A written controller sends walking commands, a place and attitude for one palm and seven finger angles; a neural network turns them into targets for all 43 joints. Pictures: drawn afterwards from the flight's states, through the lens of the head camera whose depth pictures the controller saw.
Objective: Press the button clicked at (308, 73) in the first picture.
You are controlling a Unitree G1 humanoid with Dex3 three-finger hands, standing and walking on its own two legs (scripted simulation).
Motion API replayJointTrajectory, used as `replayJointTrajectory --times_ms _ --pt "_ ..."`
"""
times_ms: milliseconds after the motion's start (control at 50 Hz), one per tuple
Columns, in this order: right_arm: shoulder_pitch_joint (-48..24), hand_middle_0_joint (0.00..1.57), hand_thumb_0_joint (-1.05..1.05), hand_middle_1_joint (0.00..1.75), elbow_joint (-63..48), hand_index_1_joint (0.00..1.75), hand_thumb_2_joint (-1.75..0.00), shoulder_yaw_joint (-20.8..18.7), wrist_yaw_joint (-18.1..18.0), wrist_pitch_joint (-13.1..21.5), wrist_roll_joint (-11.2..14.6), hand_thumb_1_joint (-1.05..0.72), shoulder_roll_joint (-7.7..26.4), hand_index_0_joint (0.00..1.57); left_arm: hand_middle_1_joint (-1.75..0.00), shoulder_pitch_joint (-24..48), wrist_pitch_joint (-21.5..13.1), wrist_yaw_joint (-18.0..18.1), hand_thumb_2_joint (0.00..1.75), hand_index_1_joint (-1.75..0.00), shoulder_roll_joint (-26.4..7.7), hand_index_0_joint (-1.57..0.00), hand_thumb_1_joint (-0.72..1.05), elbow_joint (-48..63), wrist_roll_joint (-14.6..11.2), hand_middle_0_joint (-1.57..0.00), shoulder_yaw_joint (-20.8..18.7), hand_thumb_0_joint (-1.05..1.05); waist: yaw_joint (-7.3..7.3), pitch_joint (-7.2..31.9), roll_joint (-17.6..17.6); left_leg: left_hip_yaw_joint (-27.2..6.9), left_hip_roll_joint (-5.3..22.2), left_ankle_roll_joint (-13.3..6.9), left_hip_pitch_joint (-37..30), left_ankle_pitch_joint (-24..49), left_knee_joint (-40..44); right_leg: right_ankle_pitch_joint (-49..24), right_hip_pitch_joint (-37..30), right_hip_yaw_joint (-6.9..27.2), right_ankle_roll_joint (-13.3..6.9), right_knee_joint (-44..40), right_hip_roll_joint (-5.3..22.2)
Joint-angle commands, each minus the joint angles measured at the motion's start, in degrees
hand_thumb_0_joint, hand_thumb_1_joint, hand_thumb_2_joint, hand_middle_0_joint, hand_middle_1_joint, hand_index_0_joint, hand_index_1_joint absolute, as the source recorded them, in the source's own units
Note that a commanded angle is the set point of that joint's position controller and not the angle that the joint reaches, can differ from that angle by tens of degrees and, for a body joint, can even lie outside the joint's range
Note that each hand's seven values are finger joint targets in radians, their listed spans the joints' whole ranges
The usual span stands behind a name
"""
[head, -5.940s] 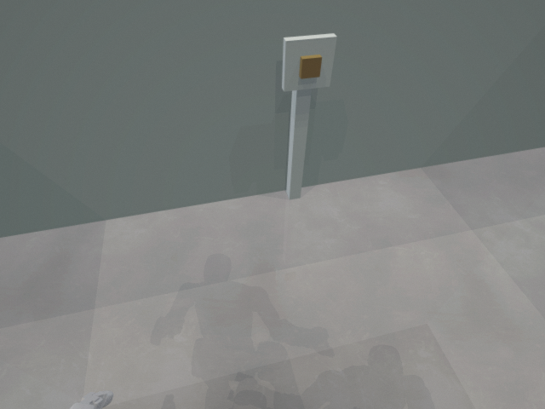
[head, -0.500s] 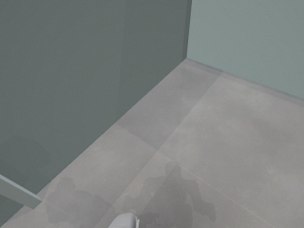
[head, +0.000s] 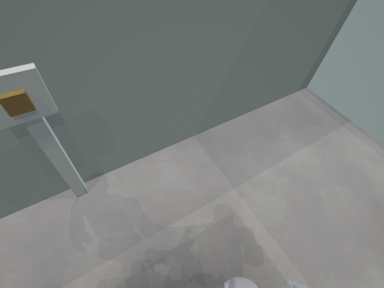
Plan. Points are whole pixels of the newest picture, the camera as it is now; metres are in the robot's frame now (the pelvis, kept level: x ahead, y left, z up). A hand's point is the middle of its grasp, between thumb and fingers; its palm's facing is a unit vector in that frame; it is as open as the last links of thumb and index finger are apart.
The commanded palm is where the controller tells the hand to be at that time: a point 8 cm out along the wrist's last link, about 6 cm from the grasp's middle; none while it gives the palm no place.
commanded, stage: turn to face it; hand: left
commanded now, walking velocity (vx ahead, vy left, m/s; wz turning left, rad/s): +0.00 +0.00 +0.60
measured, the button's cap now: (17, 102) +0.58 +0.58 -0.05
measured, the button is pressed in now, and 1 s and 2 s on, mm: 0 0 0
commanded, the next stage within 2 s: take the last steps up to it in 1.00 s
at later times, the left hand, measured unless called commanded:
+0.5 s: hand out of the picture +0.01 +0.16 -0.14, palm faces +0.31 -0.91 -0.28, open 7.4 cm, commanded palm none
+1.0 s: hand out of the picture -0.12 +0.21 -0.17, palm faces +0.55 -0.80 -0.24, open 7.4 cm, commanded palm none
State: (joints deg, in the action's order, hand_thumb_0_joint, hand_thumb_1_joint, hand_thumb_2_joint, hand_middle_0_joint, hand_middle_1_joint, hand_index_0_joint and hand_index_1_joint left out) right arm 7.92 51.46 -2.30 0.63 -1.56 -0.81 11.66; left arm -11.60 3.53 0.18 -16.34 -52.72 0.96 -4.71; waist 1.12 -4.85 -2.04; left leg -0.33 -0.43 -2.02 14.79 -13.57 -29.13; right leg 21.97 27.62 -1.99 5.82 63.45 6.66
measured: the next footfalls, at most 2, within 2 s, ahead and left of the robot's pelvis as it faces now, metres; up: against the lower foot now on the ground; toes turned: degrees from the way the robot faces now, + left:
right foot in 0.26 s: +0.04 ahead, -0.15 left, +0.00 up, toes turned +8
left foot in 0.72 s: -0.06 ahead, +0.10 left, +0.00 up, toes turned +31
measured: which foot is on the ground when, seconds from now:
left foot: down 0.00-0.26, up 0.28-0.70, down 0.72-1.00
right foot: up 0.00-0.24, down 0.26-0.72, up 0.74-1.00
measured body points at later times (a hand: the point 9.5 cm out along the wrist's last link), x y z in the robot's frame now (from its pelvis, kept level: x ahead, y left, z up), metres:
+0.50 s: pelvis -0.02 -0.05 +0.00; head +0.00 -0.08 +0.45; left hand -0.01 +0.20 -0.12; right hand +0.09 -0.30 -0.16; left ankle -0.08 +0.10 -0.64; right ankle +0.01 -0.15 -0.74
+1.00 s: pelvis -0.06 +0.00 +0.00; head -0.05 +0.02 +0.45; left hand -0.15 +0.25 -0.15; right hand +0.16 -0.15 -0.13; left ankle -0.09 +0.08 -0.74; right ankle +0.01 -0.14 -0.67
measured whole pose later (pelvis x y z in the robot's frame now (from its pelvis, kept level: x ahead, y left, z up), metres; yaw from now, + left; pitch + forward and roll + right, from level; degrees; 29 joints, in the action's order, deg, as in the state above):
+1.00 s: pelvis -0.06 +0.00 +0.00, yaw +31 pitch -1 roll -1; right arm 8.5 53.0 -1.3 -0.1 -1.0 -0.8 10.4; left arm -12.6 3.3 0.5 -14.7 -54.6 0.8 -3.4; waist 1.3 -3.8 -1.5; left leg 0.8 -1.2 -2.6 12.2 -12.8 -26.3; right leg 22.3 25.3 -2.3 5.1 59.5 5.3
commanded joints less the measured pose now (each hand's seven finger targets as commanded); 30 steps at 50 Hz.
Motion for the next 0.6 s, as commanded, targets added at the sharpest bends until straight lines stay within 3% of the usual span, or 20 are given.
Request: replayJointTrajectory --times_ms 0,60,140,180,200,220,240,260,280,300,320,340,400,480,580 --pt "3.13 0.20 0.00 0.30 -2.76 0.30 -0.90 -4.02 -1.05 0.75 -0.27 -0.90 13.02 0.20 -0.30 1.96 -1.43 0.58 0.90 -0.30 -3.21 -0.20 0.90 5.24 0.00 -0.20 -0.94 0.00 -2.49 5.80 10.62 -15.23 12.31 -6.54 -5.45 13.86 11.34 -0.07 2.25 1.63 0.56 -4.50 -1.22" --pt "4.48 0.20 0.00 0.30 -2.59 0.30 -0.90 -4.50 -0.95 0.42 -0.56 -0.90 13.26 0.20 -0.30 4.32 -1.66 0.87 0.90 -0.30 -2.68 -0.20 0.90 6.73 -0.17 -0.20 -0.76 0.00 -3.35 6.03 11.21 -19.62 12.79 -7.73 -5.65 12.90 10.76 2.32 0.94 2.10 0.24 -10.24 -2.43" --pt "3.35 0.20 0.00 0.30 -3.22 0.30 -0.90 -4.91 -0.87 -0.01 -0.71 -0.90 13.45 0.20 -0.30 2.60 -2.25 1.13 0.90 -0.30 -2.09 -0.20 0.90 7.28 -0.61 -0.20 -0.40 0.00 -2.46 7.76 12.50 -22.67 11.29 -7.46 -3.20 17.73 7.81 2.69 -7.08 1.59 -0.84 -21.62 -5.29" --pt "2.46 0.20 0.00 0.30 -3.55 0.30 -0.90 -5.13 -0.79 -0.20 -0.49 -0.90 13.10 0.20 -0.30 -0.62 -2.65 1.29 0.90 -0.30 -2.32 -0.20 0.90 6.53 -0.89 -0.20 -0.57 0.00 -0.89 9.03 12.02 -23.28 9.48 -5.90 1.07 16.47 5.36 -3.02 -14.85 1.13 -1.40 -30.21 -6.35" --pt "1.62 0.20 0.00 0.30 -4.01 0.30 -0.90 -5.03 -0.70 -0.28 -0.14 -0.90 12.06 0.20 -0.30 -3.33 -3.07 1.49 0.90 -0.30 -3.15 -0.20 0.90 6.05 -0.86 -0.20 -0.93 0.00 0.71 9.75 9.52 -22.33 7.45 -3.87 5.87 11.56 2.74 -8.30 -22.00 1.53 -1.75 -38.72 -5.27" --pt "2.66 0.20 0.00 0.30 -4.47 0.30 -0.90 -4.57 -0.34 -0.26 0.42 -0.90 8.76 0.20 -0.30 -5.21 -3.70 1.83 0.90 -0.30 -6.98 -0.20 0.90 5.96 -0.16 -0.20 -1.70 0.00 1.60 10.92 -0.81 -16.93 2.39 0.12 14.87 -0.73 -5.31 -5.65 -30.94 10.00 -4.23 -47.53 4.33" --pt "2.93 0.20 0.00 0.30 -5.95 0.30 -0.90 -4.09 -0.27 -0.25 0.38 -0.90 5.81 0.20 -0.30 -4.45 -3.89 2.10 0.90 -0.30 -12.70 -0.20 0.90 6.75 0.75 -0.20 -2.50 0.00 1.91 9.22 -17.04 -4.55 -5.74 5.10 24.16 -18.58 -20.71 -7.22 -31.10 26.08 -10.71 -51.00 20.28" --pt "1.25 0.20 0.00 0.30 -5.78 0.30 -0.90 -4.91 -0.28 -0.53 -0.43 -0.90 9.57 0.20 -0.30 -3.06 -3.31 2.29 0.90 -0.30 -11.74 -0.20 0.90 7.51 0.13 -0.20 -1.86 0.00 1.57 7.04 -10.68 -6.52 -1.93 4.29 20.85 -19.80 -30.90 -6.93 -20.32 23.60 -13.57 -50.67 22.49" --pt "2.78 0.20 0.00 0.30 -4.62 0.30 -0.90 -5.02 0.10 -1.00 -0.62 -0.90 9.43 0.20 -0.30 1.68 -3.62 2.38 0.90 -0.30 -8.35 -0.20 0.90 8.31 0.16 -0.20 -1.51 0.00 -1.09 5.15 -10.01 -7.48 -0.21 4.08 20.04 -15.45 -35.06 -3.76 -16.42 18.12 -13.02 -51.24 18.36" --pt "3.90 0.20 0.00 0.30 -3.04 0.30 -0.90 -5.12 0.39 -1.55 -0.71 -0.90 8.93 0.20 -0.30 4.55 -3.57 2.09 0.90 -0.30 -7.19 -0.20 0.90 8.87 -0.06 -0.20 -0.97 0.00 -2.42 3.23 -9.08 -5.55 0.17 4.68 19.17 -12.19 -38.62 -4.01 -14.32 14.88 -11.70 -50.88 15.09" --pt "5.14 0.20 0.00 0.30 -1.74 0.30 -0.90 -5.01 0.75 -1.87 -0.75 -0.90 8.68 0.20 -0.30 6.05 -3.67 1.84 0.90 -0.30 -5.79 -0.20 0.90 9.07 -0.17 -0.20 -0.30 0.00 -3.48 2.08 -7.40 -3.93 0.83 5.30 18.79 -8.68 -41.37 -7.26 -13.82 9.36 -10.73 -49.36 12.28" --pt "6.07 0.20 0.00 0.30 -1.13 0.30 -0.90 -4.90 1.08 -1.97 -0.61 -0.90 8.17 0.20 -0.30 6.22 -3.80 1.83 0.90 -0.30 -4.38 -0.20 0.90 8.98 -0.14 -0.20 -0.01 0.00 -3.90 1.29 -6.45 -2.80 1.29 5.72 18.51 -6.58 -41.99 -11.00 -13.41 5.73 -10.17 -48.34 10.87" --pt "5.15 0.20 0.00 0.30 -0.99 0.30 -0.90 -4.42 1.25 -2.19 -0.47 -0.90 7.30 0.20 -0.30 1.52 -4.17 1.77 0.90 -0.30 -4.62 -0.20 0.90 7.53 -0.10 -0.20 0.13 0.00 -2.10 2.18 -7.79 -0.92 1.85 6.84 19.26 -4.88 -40.64 -15.15 -17.92 1.92 -10.25 -47.16 10.29" --pt "0.82 0.20 0.00 0.30 -1.90 0.30 -0.90 -3.99 1.28 -2.36 -0.38 -0.90 6.95 0.20 -0.30 -2.41 -3.82 1.78 0.90 -0.30 -6.10 -0.20 0.90 5.82 0.37 -0.20 -0.42 0.00 0.09 1.62 -7.84 1.00 3.04 7.30 18.28 -7.67 -33.43 -15.19 -20.08 0.83 -11.55 -46.90 12.67" --pt "-2.26 0.20 0.00 0.30 -2.77 0.30 -0.90 -2.68 1.11 -1.11 0.13 -0.90 5.53 0.20 -0.30 -4.97 -3.51 1.61 0.90 -0.30 -8.02 -0.20 0.90 4.17 0.97 -0.20 -1.25 0.00 2.00 4.85 -10.23 4.86 2.64 6.33 11.86 -12.38 -17.31 -28.48 -23.77 -1.55 -12.79 -41.48 14.76"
